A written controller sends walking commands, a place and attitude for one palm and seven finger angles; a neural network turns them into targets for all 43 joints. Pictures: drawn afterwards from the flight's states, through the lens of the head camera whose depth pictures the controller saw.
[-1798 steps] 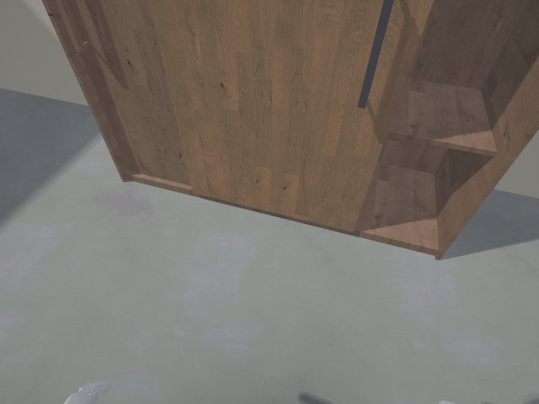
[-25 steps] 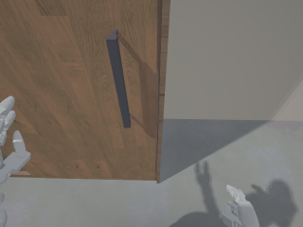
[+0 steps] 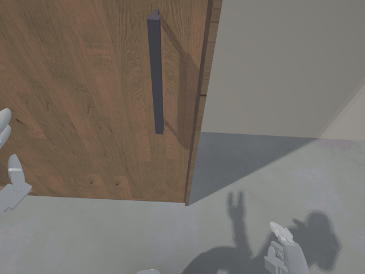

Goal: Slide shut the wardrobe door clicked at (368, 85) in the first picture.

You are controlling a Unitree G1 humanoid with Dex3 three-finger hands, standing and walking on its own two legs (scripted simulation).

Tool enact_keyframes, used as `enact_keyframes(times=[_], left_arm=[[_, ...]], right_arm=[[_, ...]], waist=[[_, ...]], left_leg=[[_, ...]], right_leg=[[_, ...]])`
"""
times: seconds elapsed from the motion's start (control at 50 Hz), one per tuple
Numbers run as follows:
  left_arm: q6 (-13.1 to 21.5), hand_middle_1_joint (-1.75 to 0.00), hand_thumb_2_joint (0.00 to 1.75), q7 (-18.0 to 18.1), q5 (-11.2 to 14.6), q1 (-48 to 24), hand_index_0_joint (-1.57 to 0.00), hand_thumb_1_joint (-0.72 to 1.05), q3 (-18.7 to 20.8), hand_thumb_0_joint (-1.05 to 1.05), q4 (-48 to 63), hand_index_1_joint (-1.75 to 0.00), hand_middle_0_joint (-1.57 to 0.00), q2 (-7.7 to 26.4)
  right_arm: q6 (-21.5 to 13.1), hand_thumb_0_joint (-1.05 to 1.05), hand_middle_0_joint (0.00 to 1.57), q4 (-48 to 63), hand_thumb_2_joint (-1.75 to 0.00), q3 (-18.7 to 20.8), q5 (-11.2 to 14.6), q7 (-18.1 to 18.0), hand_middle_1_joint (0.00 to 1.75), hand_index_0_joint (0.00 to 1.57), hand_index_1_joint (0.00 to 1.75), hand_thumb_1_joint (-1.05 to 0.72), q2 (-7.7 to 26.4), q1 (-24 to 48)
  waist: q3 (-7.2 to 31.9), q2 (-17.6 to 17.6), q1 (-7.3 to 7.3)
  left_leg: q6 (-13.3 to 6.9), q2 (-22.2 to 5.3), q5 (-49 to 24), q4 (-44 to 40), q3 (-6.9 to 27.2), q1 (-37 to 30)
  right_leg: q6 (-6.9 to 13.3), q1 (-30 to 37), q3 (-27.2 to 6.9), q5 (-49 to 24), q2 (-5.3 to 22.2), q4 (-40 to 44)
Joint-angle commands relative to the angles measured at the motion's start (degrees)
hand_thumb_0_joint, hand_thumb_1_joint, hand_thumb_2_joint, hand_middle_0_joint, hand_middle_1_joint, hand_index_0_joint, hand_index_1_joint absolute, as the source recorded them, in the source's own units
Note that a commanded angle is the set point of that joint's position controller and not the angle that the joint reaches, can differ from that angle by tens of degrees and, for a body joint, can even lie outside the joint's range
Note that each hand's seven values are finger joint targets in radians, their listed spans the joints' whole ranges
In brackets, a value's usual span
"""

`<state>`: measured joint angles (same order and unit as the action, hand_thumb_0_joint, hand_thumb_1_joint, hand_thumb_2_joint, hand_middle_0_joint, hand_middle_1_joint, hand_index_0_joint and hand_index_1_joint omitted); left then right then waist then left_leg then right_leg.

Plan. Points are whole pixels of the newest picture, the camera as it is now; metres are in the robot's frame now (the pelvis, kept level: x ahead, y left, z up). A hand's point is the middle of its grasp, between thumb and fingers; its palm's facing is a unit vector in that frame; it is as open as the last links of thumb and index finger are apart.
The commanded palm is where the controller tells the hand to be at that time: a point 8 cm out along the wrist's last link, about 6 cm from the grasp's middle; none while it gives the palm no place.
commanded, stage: step back with the hand held close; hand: left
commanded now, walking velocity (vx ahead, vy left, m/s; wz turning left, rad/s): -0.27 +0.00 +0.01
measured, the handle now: (158, 82) +0.53 +0.12 +0.12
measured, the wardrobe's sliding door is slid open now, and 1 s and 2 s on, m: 0.01 0.01 0.01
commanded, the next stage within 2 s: stop stepping back and stand still in 1.06 s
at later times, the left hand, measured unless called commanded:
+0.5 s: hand (29, 221) +0.15 +0.23 +0.17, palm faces +0.29 -0.80 -0.52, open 7.4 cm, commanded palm +0.08 +0.28 +0.19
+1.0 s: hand out of the picture +0.01 +0.25 +0.18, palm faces +0.31 -0.83 -0.46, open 7.4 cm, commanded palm -0.04 +0.30 +0.19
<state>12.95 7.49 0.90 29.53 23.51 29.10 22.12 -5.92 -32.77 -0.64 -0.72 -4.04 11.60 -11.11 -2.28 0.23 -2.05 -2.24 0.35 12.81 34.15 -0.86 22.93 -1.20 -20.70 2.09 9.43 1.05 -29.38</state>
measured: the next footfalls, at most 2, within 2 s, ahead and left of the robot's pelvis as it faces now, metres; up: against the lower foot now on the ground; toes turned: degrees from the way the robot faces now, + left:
right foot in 0.36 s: -0.07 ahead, -0.12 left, +0.00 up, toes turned +1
right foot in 1.10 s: -0.28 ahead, -0.07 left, +0.00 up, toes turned +5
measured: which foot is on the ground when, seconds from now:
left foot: down 0.00-1.00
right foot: down 0.00-0.12, up 0.14-0.34, down 0.36-0.76, up 0.78-1.00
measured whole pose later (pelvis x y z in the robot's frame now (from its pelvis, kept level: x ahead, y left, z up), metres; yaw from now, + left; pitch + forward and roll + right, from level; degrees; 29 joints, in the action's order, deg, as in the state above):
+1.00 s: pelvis -0.19 +0.00 +0.02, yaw -1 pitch +3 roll -4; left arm 12.6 7.0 3.5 34.6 23.3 35.7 28.1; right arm -8.8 -35.2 -1.3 -2.0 -3.7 8.1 -10.4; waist 1.0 1.7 -1.3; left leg -3.2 -0.8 -3.8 14.2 0.5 21.6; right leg -0.4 -16.4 -0.3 28.0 -3.3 -43.3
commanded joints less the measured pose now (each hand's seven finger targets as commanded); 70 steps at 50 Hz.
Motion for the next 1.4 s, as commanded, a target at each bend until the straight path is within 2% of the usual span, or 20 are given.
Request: enact_keyframes(times=[0.0,0.06,0.12,0.24,0.34,0.48,0.56,0.62,0.68,0.72,0.78,0.82,1.02,1.06,1.08,1.12,1.16,1.28,1.34,1.38], left_arm=[[4.4,-0.30,0.90,2.4,0.6,-4.4,-0.20,0.90,7.4,0.00,13.5,-0.30,-0.20,12.0],[4.6,-0.30,0.90,2.8,0.8,-3.7,-0.20,0.90,8.0,0.00,15.2,-0.30,-0.20,12.3],[5.2,-0.30,0.90,2.1,-0.7,-3.9,-0.20,0.90,10.2,0.00,14.7,-0.30,-0.20,12.6],[5.3,-0.30,0.90,1.5,1.6,5.4,-0.20,0.90,8.0,0.00,13.9,-0.30,-0.20,10.3],[5.5,-0.30,0.90,0.3,1.7,0.7,-0.20,0.90,7.2,0.00,15.8,-0.30,-0.20,12.4],[4.6,-0.30,0.90,0.2,3.7,4.0,-0.20,0.90,11.7,0.00,13.4,-0.30,-0.20,16.3],[4.0,-0.30,0.90,0.8,3.7,3.0,-0.20,0.90,10.3,0.00,9.9,-0.30,-0.20,16.1],[3.1,-0.30,0.90,0.4,2.7,-2.5,-0.20,0.90,8.0,0.00,6.5,-0.30,-0.20,15.1],[4.0,-0.30,0.90,0.5,1.9,-6.3,-0.20,0.90,6.4,0.00,6.7,-0.30,-0.20,14.6],[4.5,-0.30,0.90,0.2,2.1,-4.8,-0.20,0.90,5.7,0.00,10.5,-0.30,-0.20,15.1],[5.2,-0.30,0.90,-0.3,1.6,-4.1,-0.20,0.90,5.8,0.00,18.4,-0.30,-0.20,13.4],[4.3,-0.30,0.90,0.7,2.7,1.6,-0.20,0.90,7.1,0.00,20.8,-0.30,-0.20,14.3],[2.2,-0.30,0.90,1.4,3.8,0.9,-0.20,0.90,7.7,0.00,11.4,-0.30,-0.20,13.1],[3.1,-0.30,0.90,0.8,3.9,0.1,-0.20,0.90,7.2,0.00,10.5,-0.30,-0.20,14.3],[3.3,-0.30,0.90,0.8,4.0,-0.6,-0.20,0.90,7.0,0.00,11.1,-0.30,-0.20,15.4],[3.5,-0.30,0.90,1.9,3.3,-3.6,-0.20,0.90,9.9,0.00,12.7,-0.30,-0.20,17.5],[1.5,-0.30,0.90,-0.4,2.1,-5.0,-0.20,0.90,5.4,0.00,8.2,-0.30,-0.20,12.4],[0.7,-0.30,0.90,1.6,0.8,-7.8,-0.20,0.90,4.1,0.00,6.5,-0.30,-0.20,10.8],[2.2,-0.30,0.90,2.3,0.8,-6.0,-0.20,0.90,6.4,0.00,14.4,-0.30,-0.20,13.2],[2.6,-0.30,0.90,1.5,0.8,-3.5,-0.20,0.90,7.0,0.00,14.8,-0.30,-0.20,13.1]], right_arm=[[-3.3,0.00,0.20,6.9,-0.90,3.6,0.3,-0.8,0.30,0.20,0.30,-0.90,7.5,3.0],[-3.5,0.00,0.20,7.3,-0.90,3.3,0.3,-1.3,0.30,0.20,0.30,-0.90,8.0,3.9],[-4.6,0.00,0.20,7.9,-0.90,3.8,-0.5,-1.8,0.30,0.20,0.30,-0.90,9.1,5.5],[-6.2,0.00,0.20,5.9,-0.90,3.9,-0.4,-0.2,0.30,0.20,0.30,-0.90,7.3,3.5],[-5.0,0.00,0.20,3.5,-0.90,3.1,-1.0,0.1,0.30,0.20,0.30,-0.90,7.8,3.7],[-1.4,0.00,0.20,6.9,-0.90,4.1,1.2,-0.8,0.30,0.20,0.30,-0.90,6.3,6.1],[-0.7,0.00,0.20,6.7,-0.90,4.2,1.4,-1.0,0.30,0.20,0.30,-0.90,6.2,8.2],[-0.6,0.00,0.20,6.3,-0.90,2.8,0.0,-1.5,0.30,0.20,0.30,-0.90,5.5,8.8],[-0.4,0.00,0.20,6.0,-0.90,3.0,0.4,-2.5,0.30,0.20,0.30,-0.90,8.9,5.2],[-1.1,0.00,0.20,7.1,-0.90,3.1,-0.2,-1.5,0.30,0.20,0.30,-0.90,8.3,5.3],[-3.1,0.00,0.20,7.9,-0.90,4.4,-0.9,-0.7,0.30,0.20,0.30,-0.90,8.9,5.1],[-4.9,0.00,0.20,7.7,-0.90,4.5,-0.1,-0.4,0.30,0.20,0.30,-0.90,8.6,3.1],[-5.2,0.00,0.20,3.3,-0.90,4.3,-1.3,-1.1,0.30,0.20,0.30,-0.90,7.6,3.8],[-4.0,0.00,0.20,2.6,-0.90,4.2,-0.7,-0.8,0.30,0.20,0.30,-0.90,6.9,2.7],[-3.6,0.00,0.20,2.3,-0.90,4.1,-0.2,-0.6,0.30,0.20,0.30,-0.90,6.1,3.4],[-4.3,0.00,0.20,3.0,-0.90,2.9,-2.3,-0.7,0.30,0.20,0.30,-0.90,5.9,5.8],[-4.5,0.00,0.20,3.7,-0.90,3.2,0.6,-0.5,0.30,0.20,0.30,-0.90,5.3,5.9],[-5.2,0.00,0.20,3.7,-0.90,3.1,0.3,-2.4,0.30,0.20,0.30,-0.90,8.2,3.7],[-6.1,0.00,0.20,6.7,-0.90,3.9,1.2,-1.8,0.30,0.20,0.30,-0.90,10.3,3.9],[-6.2,0.00,0.20,5.3,-0.90,3.0,0.2,-1.5,0.30,0.20,0.30,-0.90,8.7,4.5]], waist=[[7.1,2.8,1.96],[6.6,-5.1,2.11],[6.4,-20.0,1.11],[13.1,-10.5,0.79],[18.8,-8.6,0.31],[19.7,5.3,1.12],[6.7,4.9,1.33],[-1.8,4.6,1.73],[2.1,-6.9,2.04],[13.4,-16.7,0.87],[17.1,-14.4,-0.37],[20.6,-8.2,-0.52],[13.5,-15.5,1.49],[14.2,-2.8,1.61],[12.8,8.3,1.52],[6.2,9.1,-0.58],[4.2,14.8,1.42],[5.4,-6.9,2.00],[8.8,-11.4,1.10],[5.2,-15.2,2.39]], left_leg=[[1.4,-0.8,8.9,2.0,3.2,-8.2],[0.5,-4.0,11.2,-8.4,8.6,-5.1],[-5.2,-16.0,30.4,-29.7,26.0,17.2],[-4.6,-12.6,-12.3,-16.3,17.0,-11.5],[-1.4,-10.2,-37.3,-8.5,10.9,-21.3],[1.2,-3.6,-21.6,-0.9,0.3,-22.8],[2.9,0.4,2.5,12.4,1.6,-12.6],[2.8,-1.0,4.6,6.1,4.4,-3.1],[0.9,-6.3,-35.4,-15.0,8.6,-8.7],[1.0,-13.2,-52.8,-14.4,15.1,-19.0],[-3.6,-16.7,-16.4,-21.7,17.9,-6.4],[-5.3,-15.3,-27.7,-18.3,16.3,-19.8],[4.0,-9.6,9.3,-31.3,8.2,-7.3],[6.3,-4.1,3.3,-12.9,1.6,-15.4],[6.1,-1.5,2.4,5.9,3.3,-19.9],[6.3,3.9,15.1,32.0,2.5,-2.9],[4.2,0.3,10.1,31.1,3.2,3.1],[0.8,-1.6,4.2,-10.6,0.3,-12.7],[-3.0,-11.2,2.2,-17.1,14.6,-9.8],[-3.0,-11.0,23.6,-26.7,19.0,-1.6]], right_leg=[[5.5,-7.7,-10.0,17.3,8.9,12.5],[2.9,-5.1,-4.8,15.2,3.6,5.4],[0.0,14.1,-2.2,9.9,-5.6,-22.2],[1.3,1.3,-2.2,16.3,-4.3,-6.1],[1.2,6.7,-4.2,-8.2,-2.0,9.0],[-2.0,1.0,-6.0,-25.0,4.8,9.1],[4.3,-11.6,-12.7,-3.7,12.5,16.3],[7.2,-7.2,-12.5,-11.7,12.1,14.3],[1.4,2.9,-4.8,-18.3,-0.5,1.5],[1.8,0.4,-4.2,7.2,-3.2,-7.8],[1.7,7.8,-7.0,17.8,-4.6,-23.8],[0.9,-0.2,-5.3,16.8,-4.1,-18.9],[3.5,12.9,2.9,16.7,-5.8,4.3],[6.9,5.5,-3.3,11.2,2.5,18.4],[10.4,-9.2,-12.5,12.6,13.9,24.0],[14.6,-12.9,-16.9,-4.9,23.1,22.6],[9.9,-4.9,-5.7,-11.1,15.0,14.1],[4.8,0.4,-6.9,8.8,8.4,7.2],[0.6,5.2,-1.6,7.2,-0.2,-3.3],[0.4,7.4,-0.2,14.0,-1.8,-7.3]])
